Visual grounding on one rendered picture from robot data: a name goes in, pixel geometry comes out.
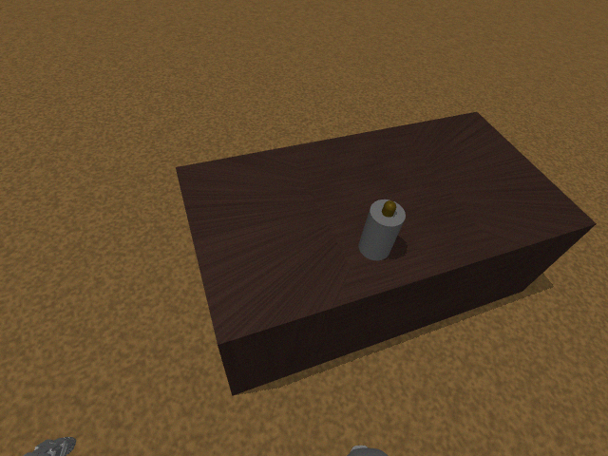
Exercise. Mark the bottle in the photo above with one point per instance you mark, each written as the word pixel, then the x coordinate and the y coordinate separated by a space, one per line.
pixel 381 229

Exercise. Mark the left robot hand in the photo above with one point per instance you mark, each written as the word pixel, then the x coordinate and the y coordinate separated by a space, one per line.
pixel 58 447

